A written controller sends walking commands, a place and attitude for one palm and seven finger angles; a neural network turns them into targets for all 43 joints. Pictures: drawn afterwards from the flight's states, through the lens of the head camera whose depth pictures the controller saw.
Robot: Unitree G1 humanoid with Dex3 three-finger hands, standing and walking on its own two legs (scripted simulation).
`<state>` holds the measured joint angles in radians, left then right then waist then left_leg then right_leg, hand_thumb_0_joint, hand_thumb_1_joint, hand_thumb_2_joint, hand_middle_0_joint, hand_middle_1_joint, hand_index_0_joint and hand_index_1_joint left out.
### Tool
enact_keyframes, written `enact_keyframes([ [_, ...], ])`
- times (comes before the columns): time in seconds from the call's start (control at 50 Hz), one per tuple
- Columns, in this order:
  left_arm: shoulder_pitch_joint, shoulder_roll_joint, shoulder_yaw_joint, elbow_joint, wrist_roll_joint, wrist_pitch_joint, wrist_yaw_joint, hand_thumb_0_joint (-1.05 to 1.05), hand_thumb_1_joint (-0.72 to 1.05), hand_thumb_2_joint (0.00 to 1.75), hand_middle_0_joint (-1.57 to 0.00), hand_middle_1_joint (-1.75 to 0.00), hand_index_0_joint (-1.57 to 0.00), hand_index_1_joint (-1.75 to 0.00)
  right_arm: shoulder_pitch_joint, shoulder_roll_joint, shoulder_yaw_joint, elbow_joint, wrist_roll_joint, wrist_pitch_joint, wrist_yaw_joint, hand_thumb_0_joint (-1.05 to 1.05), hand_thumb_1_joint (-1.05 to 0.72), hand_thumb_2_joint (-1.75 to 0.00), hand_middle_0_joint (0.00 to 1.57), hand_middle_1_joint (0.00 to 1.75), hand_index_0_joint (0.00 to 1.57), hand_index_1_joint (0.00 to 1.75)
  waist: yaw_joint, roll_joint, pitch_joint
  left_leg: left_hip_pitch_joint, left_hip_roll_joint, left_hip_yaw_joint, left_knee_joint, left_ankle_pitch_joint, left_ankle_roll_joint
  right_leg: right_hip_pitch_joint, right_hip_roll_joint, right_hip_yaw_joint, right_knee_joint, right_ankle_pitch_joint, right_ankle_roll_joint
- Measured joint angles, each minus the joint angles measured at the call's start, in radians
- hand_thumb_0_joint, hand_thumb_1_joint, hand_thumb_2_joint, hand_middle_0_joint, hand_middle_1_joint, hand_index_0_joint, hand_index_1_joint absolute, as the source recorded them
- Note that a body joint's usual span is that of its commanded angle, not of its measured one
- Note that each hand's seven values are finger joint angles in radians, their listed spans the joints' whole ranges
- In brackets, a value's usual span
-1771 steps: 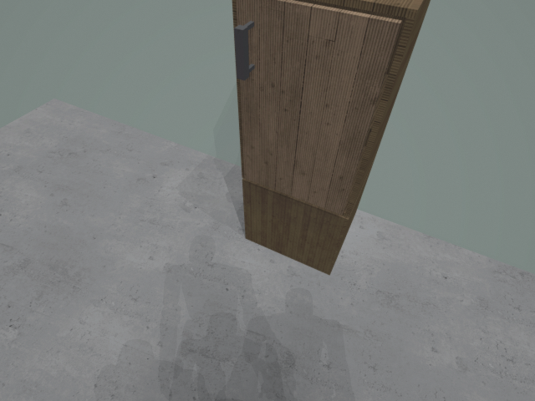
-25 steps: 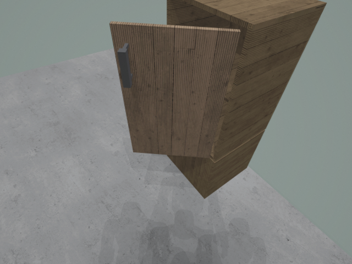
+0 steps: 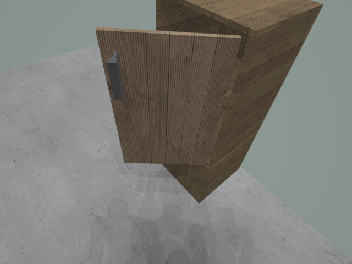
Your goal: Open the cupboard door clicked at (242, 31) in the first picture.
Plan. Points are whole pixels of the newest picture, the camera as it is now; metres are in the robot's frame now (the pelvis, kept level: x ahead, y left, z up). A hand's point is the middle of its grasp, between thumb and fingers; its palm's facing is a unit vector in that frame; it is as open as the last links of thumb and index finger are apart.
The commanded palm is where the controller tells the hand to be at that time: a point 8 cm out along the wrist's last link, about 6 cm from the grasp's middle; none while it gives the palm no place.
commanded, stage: come to a stop and stand still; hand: left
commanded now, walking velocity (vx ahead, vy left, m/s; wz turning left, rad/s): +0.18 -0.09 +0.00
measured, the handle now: (117, 76) +0.56 +0.20 +0.13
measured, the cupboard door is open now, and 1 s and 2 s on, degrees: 50 50 50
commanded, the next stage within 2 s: look again from close up in 1.44 s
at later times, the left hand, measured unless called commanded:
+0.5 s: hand out of the picture +0.14 +0.15 -0.19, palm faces +0.10 -0.98 -0.15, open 7.3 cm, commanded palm none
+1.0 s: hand out of the picture +0.00 +0.16 -0.18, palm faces +0.05 -0.98 -0.20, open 7.4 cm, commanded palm none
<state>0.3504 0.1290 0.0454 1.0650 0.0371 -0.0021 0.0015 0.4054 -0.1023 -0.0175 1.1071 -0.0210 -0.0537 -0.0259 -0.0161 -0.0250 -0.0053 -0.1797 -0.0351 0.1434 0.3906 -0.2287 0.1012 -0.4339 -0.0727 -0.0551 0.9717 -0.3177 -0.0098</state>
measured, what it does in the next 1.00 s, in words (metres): steps on the spot: right foot, then right foot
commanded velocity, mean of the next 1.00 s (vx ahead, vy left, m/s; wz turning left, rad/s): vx -0.07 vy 0.01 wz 0.00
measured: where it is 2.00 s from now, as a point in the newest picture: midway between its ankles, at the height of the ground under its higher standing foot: outside the picture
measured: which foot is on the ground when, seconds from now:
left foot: down 0.00-1.00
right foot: up 0.00-0.24, down 0.26-0.52, up 0.54-0.86, down 0.88-1.00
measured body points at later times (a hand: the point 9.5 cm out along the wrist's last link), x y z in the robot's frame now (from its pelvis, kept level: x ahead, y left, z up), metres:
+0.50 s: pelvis +0.05 -0.01 -0.02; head +0.09 +0.01 +0.42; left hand +0.14 +0.20 -0.18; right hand +0.07 -0.24 -0.17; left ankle +0.02 +0.07 -0.74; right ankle +0.10 -0.16 -0.74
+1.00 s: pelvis +0.01 -0.01 +0.00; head +0.02 -0.02 +0.45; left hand +0.00 +0.21 -0.16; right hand +0.05 -0.24 -0.16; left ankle +0.02 +0.07 -0.74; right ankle -0.03 -0.13 -0.74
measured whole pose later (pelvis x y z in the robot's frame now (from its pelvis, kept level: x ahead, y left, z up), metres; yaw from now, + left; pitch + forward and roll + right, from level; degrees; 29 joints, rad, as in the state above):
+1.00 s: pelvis +0.01 -0.01 +0.00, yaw +1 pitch -1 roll +1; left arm 0.30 0.13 0.00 1.09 0.02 0.01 0.03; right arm 0.22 -0.17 -0.03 1.09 -0.01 0.00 -0.03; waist 0.00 0.01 0.03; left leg -0.20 -0.02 0.15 0.42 -0.21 0.06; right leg -0.13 -0.04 -0.04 0.45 -0.30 0.01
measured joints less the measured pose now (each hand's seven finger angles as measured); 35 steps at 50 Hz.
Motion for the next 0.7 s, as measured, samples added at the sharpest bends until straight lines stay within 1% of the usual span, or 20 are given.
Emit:
enact_keyframes([
  [0.08, -0.052, 0.031, 0.012, -0.016, -0.002, 0.001, 0.005, 0.02, 0.93, 0.90, -0.20, -0.30, -0.20, -0.30, 0.017, 0.025, 0.010, 0.020, -0.002, -0.015, -0.008, 0.00, -0.91, -0.90, 0.20, 0.30, 0.20, 0.30, -0.008, -0.002, 0.013, 0.049, -0.005, 0.004, -0.075, 0.016, -0.003, -0.037, -0.013, -0.011, -0.048, 0.044, 0.012],
  [0.14, -0.100, 0.043, 0.013, -0.027, -0.008, 0.004, 0.009, 0.02, 0.93, 0.90, -0.20, -0.30, -0.20, -0.30, 0.025, 0.041, 0.017, 0.036, -0.006, -0.016, -0.016, 0.00, -0.91, -0.90, 0.20, 0.30, 0.20, 0.30, -0.019, -0.002, 0.029, 0.072, -0.005, -0.002, -0.088, 0.006, -0.011, -0.033, -0.018, -0.009, -0.137, 0.060, 0.016],
  [0.18, -0.135, 0.041, 0.008, -0.035, -0.012, 0.004, 0.015, 0.02, 0.93, 0.90, -0.20, -0.30, -0.19, -0.30, 0.025, 0.049, 0.022, 0.049, -0.008, -0.009, -0.020, 0.00, -0.91, -0.90, 0.20, 0.30, 0.20, 0.30, -0.025, 0.000, 0.042, 0.080, -0.001, -0.010, -0.072, -0.013, -0.018, -0.004, -0.014, -0.008, -0.230, 0.070, 0.015],
  [0.22, -0.162, 0.034, 0.001, -0.043, -0.014, 0.001, 0.020, 0.01, 0.93, 0.90, -0.20, -0.30, -0.19, -0.30, 0.021, 0.053, 0.022, 0.059, -0.006, 0.002, -0.021, 0.00, -0.91, -0.90, 0.20, 0.30, 0.20, 0.30, -0.029, 0.002, 0.054, 0.084, 0.004, -0.017, -0.037, -0.043, -0.028, 0.044, -0.006, -0.011, -0.341, 0.106, 0.014],
  [0.26, -0.176, 0.028, -0.006, -0.053, -0.015, -0.008, 0.023, 0.01, 0.92, 0.90, -0.20, -0.30, -0.19, -0.30, 0.022, 0.056, 0.018, 0.062, 0.000, 0.012, -0.021, 0.00, -0.91, -0.90, 0.20, 0.30, 0.20, 0.30, -0.026, -0.004, 0.057, 0.079, 0.003, -0.020, 0.022, -0.089, -0.040, 0.105, -0.002, -0.013, -0.451, 0.210, 0.013],
  [0.28, -0.180, 0.021, -0.008, -0.056, -0.015, -0.013, 0.026, 0.01, 0.92, 0.90, -0.20, -0.30, -0.19, -0.30, 0.018, 0.054, 0.014, 0.060, 0.004, 0.019, -0.020, 0.00, -0.91, -0.90, 0.20, 0.30, 0.20, 0.30, -0.021, -0.001, 0.056, 0.067, 0.009, -0.019, 0.063, -0.117, -0.046, 0.119, 0.001, -0.014, -0.464, 0.187, 0.019],
  [0.3, -0.185, 0.013, -0.011, -0.057, -0.015, -0.017, 0.029, 0.01, 0.92, 0.90, -0.20, -0.30, -0.19, -0.30, 0.008, 0.048, 0.008, 0.056, 0.009, 0.027, -0.019, 0.00, -0.91, -0.90, 0.21, 0.30, 0.20, 0.30, -0.021, 0.008, 0.057, 0.051, 0.018, -0.021, 0.104, -0.142, -0.054, 0.120, 0.007, -0.018, -0.454, 0.147, 0.023],
  [0.32, -0.192, 0.004, -0.015, -0.058, -0.017, -0.018, 0.030, 0.01, 0.92, 0.90, -0.20, -0.30, -0.19, -0.30, -0.006, 0.041, 0.000, 0.047, 0.012, 0.034, -0.019, 0.00, -0.91, -0.90, 0.21, 0.30, 0.20, 0.30, -0.026, 0.017, 0.061, 0.035, 0.025, -0.029, 0.140, -0.138, -0.067, 0.118, 0.009, -0.025, -0.438, 0.114, 0.025],
  [0.36, -0.208, -0.010, -0.017, -0.063, -0.018, -0.017, 0.033, 0.00, 0.92, 0.90, -0.20, -0.30, -0.20, -0.30, -0.036, 0.027, -0.014, 0.028, 0.016, 0.047, -0.019, 0.00, -0.91, -0.90, 0.20, 0.30, 0.20, 0.30, -0.034, 0.032, 0.072, -0.005, 0.034, -0.043, 0.218, -0.156, -0.096, 0.111, 0.006, -0.045, -0.411, 0.080, 0.023],
  [0.38, -0.216, -0.015, -0.016, -0.068, -0.016, -0.015, 0.036, 0.00, 0.92, 0.90, -0.20, -0.30, -0.20, -0.30, -0.053, 0.020, -0.020, 0.019, 0.016, 0.054, -0.019, 0.00, -0.91, -0.90, 0.20, 0.30, 0.20, 0.30, -0.033, 0.037, 0.078, -0.029, 0.039, -0.048, 0.263, -0.192, -0.106, 0.108, 0.004, -0.054, -0.403, 0.075, 0.023],
  [0.44, -0.240, -0.021, -0.007, -0.085, -0.010, -0.005, 0.044, -0.01, 0.92, 0.90, -0.20, -0.30, -0.20, -0.30, -0.114, -0.003, -0.033, -0.009, 0.014, 0.072, -0.019, 0.00, -0.91, -0.90, 0.20, 0.30, 0.20, 0.30, -0.016, 0.036, 0.101, -0.091, 0.047, -0.071, 0.360, -0.280, -0.122, 0.099, -0.004, -0.073, -0.387, 0.076, 0.023],
  [0.48, -0.246, -0.014, 0.001, -0.095, -0.008, 0.004, 0.045, -0.01, 0.92, 0.90, -0.20, -0.30, -0.20, -0.30, -0.151, -0.019, -0.040, -0.032, 0.014, 0.075, -0.017, 0.00, -0.91, -0.90, 0.20, 0.30, 0.20, 0.30, -0.004, 0.023, 0.112, -0.105, 0.054, -0.075, 0.332, -0.253, -0.128, 0.089, -0.012, -0.075, -0.375, 0.080, 0.030],
  [0.5, -0.244, -0.006, 0.005, -0.097, -0.010, 0.010, 0.045, -0.01, 0.92, 0.90, -0.20, -0.30, -0.20, -0.30, -0.167, -0.025, -0.044, -0.043, 0.013, 0.072, -0.016, 0.00, -0.91, -0.90, 0.20, 0.30, 0.20, 0.30, 0.001, 0.011, 0.115, -0.096, 0.056, -0.066, 0.288, -0.187, -0.124, 0.082, -0.018, -0.071, -0.361, 0.078, 0.037],
  [0.52, -0.240, 0.006, 0.015, -0.099, -0.015, 0.016, 0.046, -0.01, 0.93, 0.90, -0.20, -0.30, -0.20, -0.30, -0.180, -0.026, -0.046, -0.051, 0.011, 0.067, -0.015, 0.00, -0.91, -0.90, 0.20, 0.30, 0.20, 0.30, 0.009, -0.013, 0.118, -0.086, 0.043, -0.048, 0.272, -0.150, -0.099, 0.075, -0.031, -0.055, -0.345, 0.074, 0.043],
  [0.54, -0.230, 0.018, 0.021, -0.098, -0.017, 0.027, 0.046, -0.02, 0.93, 0.90, -0.20, -0.30, -0.20, -0.30, -0.186, -0.028, -0.046, -0.061, 0.007, 0.063, -0.013, 0.00, -0.91, -0.90, 0.20, 0.30, 0.20, 0.30, 0.016, -0.028, 0.110, -0.081, 0.036, -0.035, 0.264, -0.141, -0.073, 0.065, -0.033, -0.039, -0.325, 0.042, 0.040],
  [0.58, -0.207, 0.037, 0.027, -0.088, -0.016, 0.052, 0.046, -0.02, 0.93, 0.90, -0.20, -0.30, -0.20, -0.30, -0.191, -0.033, -0.045, -0.081, -0.004, 0.058, -0.011, 0.00, -0.91, -0.90, 0.20, 0.30, 0.19, 0.30, 0.018, -0.030, 0.084, -0.074, 0.036, -0.023, 0.238, -0.137, -0.038, 0.029, -0.003, 0.011, -0.201, -0.079, 0.030],
  [0.6, -0.197, 0.046, 0.030, -0.082, -0.014, 0.061, 0.044, -0.01, 0.93, 0.90, -0.20, -0.30, -0.20, -0.30, -0.193, -0.034, -0.042, -0.088, -0.007, 0.056, -0.014, 0.00, -0.91, -0.90, 0.20, 0.30, 0.19, 0.30, 0.018, -0.029, 0.073, -0.069, 0.036, -0.021, 0.214, -0.128, -0.030, 0.013, 0.013, 0.033, -0.124, -0.103, 0.026],
  [0.64, -0.176, 0.060, 0.033, -0.075, -0.011, 0.064, 0.041, -0.01, 0.93, 0.90, -0.20, -0.30, -0.20, -0.30, -0.198, -0.033, -0.034, -0.098, -0.011, 0.054, -0.016, 0.00, -0.91, -0.90, 0.20, 0.30, 0.19, 0.30, 0.021, -0.027, 0.059, -0.058, 0.033, -0.020, 0.164, -0.098, -0.024, -0.001, 0.035, 0.060, -0.003, -0.104, 0.023],
  [0.66, -0.165, 0.066, 0.033, -0.072, -0.010, 0.060, 0.041, -0.01, 0.93, 0.90, -0.20, -0.30, -0.20, -0.30, -0.201, -0.032, -0.029, -0.100, -0.011, 0.053, -0.016, 0.00, -0.91, -0.90, 0.20, 0.30, 0.19, 0.30, 0.025, -0.027, 0.055, -0.053, 0.030, -0.018, 0.140, -0.082, -0.023, 0.002, 0.041, 0.066, 0.029, -0.095, 0.025],
  [0.7, -0.143, 0.073, 0.030, -0.063, -0.011, 0.054, 0.039, 0.00, 0.92, 0.90, -0.20, -0.30, -0.20, -0.30, -0.208, -0.032, -0.025, -0.103, -0.009, 0.049, -0.020, 0.00, -0.92, -0.90, 0.20, 0.30, 0.20, 0.30, 0.033, -0.027, 0.051, -0.043, 0.024, -0.012, 0.098, -0.055, -0.021, 0.027, 0.043, 0.069, 0.032, -0.084, 0.034],
])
